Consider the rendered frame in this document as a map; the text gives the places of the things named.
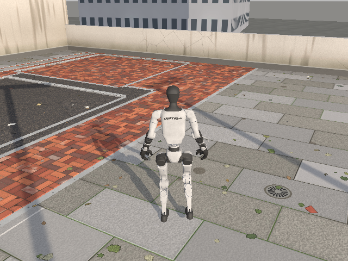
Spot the left robot thigh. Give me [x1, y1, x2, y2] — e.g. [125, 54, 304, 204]
[156, 152, 169, 189]

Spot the robot right shin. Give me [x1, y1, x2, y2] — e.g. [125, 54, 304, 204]
[184, 174, 192, 212]

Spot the robot right upper arm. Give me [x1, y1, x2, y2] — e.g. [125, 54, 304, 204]
[184, 109, 200, 139]

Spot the left robot forearm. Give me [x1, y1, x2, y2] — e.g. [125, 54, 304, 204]
[142, 132, 152, 151]

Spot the robot right hand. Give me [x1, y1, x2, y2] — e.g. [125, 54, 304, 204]
[196, 148, 208, 160]

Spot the right robot forearm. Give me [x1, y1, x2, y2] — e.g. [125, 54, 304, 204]
[195, 130, 207, 151]

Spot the robot left upper arm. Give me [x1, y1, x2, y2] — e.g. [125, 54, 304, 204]
[147, 109, 162, 139]

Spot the robot left hand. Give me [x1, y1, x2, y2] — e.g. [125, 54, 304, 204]
[140, 148, 153, 160]

